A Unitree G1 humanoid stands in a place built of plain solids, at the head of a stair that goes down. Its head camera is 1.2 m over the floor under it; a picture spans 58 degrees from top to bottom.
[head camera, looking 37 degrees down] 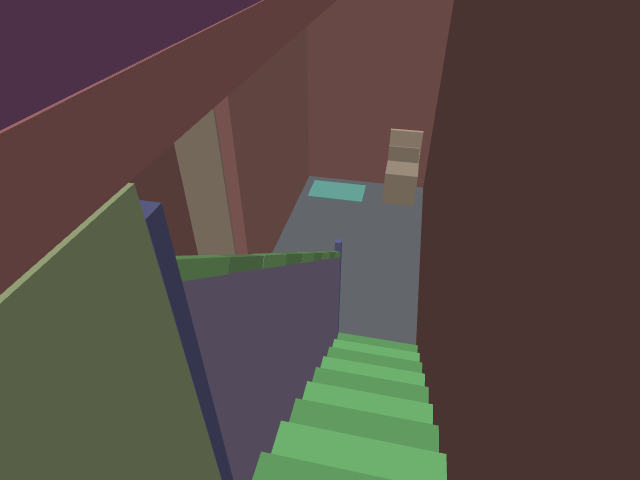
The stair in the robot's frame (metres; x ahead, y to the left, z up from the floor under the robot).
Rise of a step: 0.17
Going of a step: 0.22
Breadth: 0.68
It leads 12 degrees to the right of straight ahead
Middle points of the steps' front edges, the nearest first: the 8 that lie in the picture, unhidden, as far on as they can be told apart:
0.93 -0.17 -0.52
1.15 -0.22 -0.69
1.37 -0.26 -0.86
1.59 -0.31 -1.03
1.81 -0.36 -1.21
2.03 -0.40 -1.38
2.25 -0.45 -1.55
2.47 -0.50 -1.72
